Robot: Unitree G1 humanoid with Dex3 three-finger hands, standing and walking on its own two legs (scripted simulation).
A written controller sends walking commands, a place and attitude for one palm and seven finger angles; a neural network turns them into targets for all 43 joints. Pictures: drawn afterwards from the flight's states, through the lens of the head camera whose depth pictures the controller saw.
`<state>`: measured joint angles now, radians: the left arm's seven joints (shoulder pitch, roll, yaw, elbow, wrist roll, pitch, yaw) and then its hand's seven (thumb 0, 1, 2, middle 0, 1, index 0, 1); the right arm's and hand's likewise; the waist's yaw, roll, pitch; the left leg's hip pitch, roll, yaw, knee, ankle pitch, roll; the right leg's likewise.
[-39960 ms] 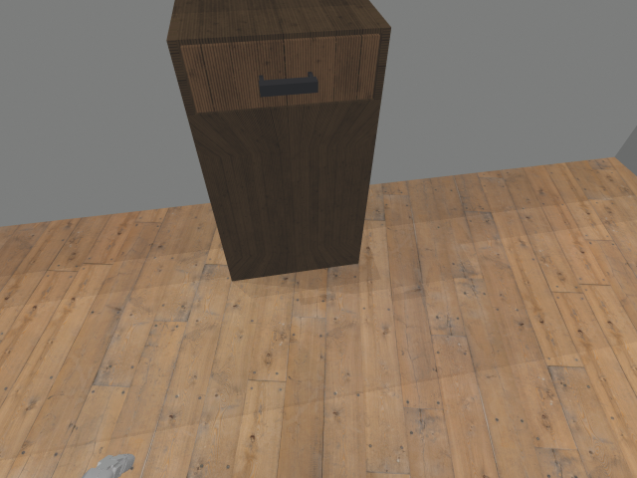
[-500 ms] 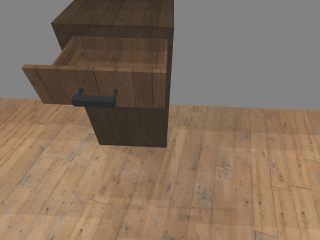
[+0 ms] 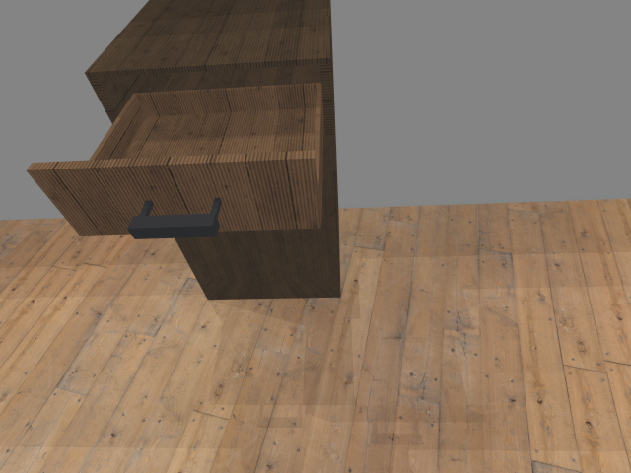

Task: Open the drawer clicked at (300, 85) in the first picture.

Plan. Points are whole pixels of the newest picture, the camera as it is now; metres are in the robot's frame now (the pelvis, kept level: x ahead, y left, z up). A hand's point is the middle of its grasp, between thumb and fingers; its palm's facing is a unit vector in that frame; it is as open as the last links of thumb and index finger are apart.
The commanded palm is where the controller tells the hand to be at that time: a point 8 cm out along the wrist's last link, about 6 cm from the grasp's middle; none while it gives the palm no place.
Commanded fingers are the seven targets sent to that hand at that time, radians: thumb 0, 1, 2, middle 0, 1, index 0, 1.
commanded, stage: raise the hand with hooked fingers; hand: left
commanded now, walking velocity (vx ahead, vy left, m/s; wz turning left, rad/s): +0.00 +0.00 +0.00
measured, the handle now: (178, 215) +0.49 +0.26 +0.04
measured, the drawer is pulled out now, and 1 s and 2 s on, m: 0.30 0.30 0.30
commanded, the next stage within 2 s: move the hooked fingers above the handle in 1.98 s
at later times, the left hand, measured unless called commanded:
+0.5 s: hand (180, 463) +0.15 +0.18 -0.04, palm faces -0.11 -0.19 -0.98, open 8.6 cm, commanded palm +0.15 +0.22 +0.01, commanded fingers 0.00 0.39 0.68 -0.24 -0.63 -0.24 -0.63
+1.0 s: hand (147, 370) +0.23 +0.22 +0.04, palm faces +0.04 -0.14 -0.99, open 11.5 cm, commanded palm +0.20 +0.23 +0.10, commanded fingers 0.00 -0.20 0.43 -0.28 -1.00 -0.28 -1.00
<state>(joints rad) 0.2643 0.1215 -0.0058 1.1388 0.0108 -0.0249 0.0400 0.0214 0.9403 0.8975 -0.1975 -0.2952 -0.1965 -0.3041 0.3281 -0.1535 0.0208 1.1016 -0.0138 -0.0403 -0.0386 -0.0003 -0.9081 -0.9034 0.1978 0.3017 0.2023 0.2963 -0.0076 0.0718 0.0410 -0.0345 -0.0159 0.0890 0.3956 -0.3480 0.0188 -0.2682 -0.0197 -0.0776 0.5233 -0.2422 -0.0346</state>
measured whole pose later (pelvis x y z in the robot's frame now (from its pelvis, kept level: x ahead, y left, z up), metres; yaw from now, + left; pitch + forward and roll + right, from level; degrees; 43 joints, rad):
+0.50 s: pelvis -0.04 -0.02 -0.02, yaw -5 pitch +8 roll +3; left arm 0.47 0.32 -0.08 -0.02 1.04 -0.06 0.39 0.00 0.61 0.77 -0.22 -0.48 -0.22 -0.49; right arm -0.02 -0.31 -0.05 0.46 -0.02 0.04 0.06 0.01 -0.91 -0.90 0.20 0.30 0.20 0.30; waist 0.09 -0.03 -0.06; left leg -0.36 -0.01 0.10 0.64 -0.41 0.00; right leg -0.60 0.02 0.00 0.70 -0.24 -0.07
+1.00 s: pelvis -0.04 +0.01 -0.01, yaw -4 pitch +1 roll +1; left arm 0.20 0.38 -0.07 -0.10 0.97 0.11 0.20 0.00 0.02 0.52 -0.28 -0.86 -0.28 -0.87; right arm 0.17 -0.25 0.02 0.59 -0.01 0.12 -0.01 0.01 -0.90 -0.90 0.20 0.30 0.21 0.30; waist 0.04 0.05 0.00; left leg -0.21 -0.03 0.09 0.54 -0.36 0.04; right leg -0.42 0.00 0.00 0.57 -0.17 -0.02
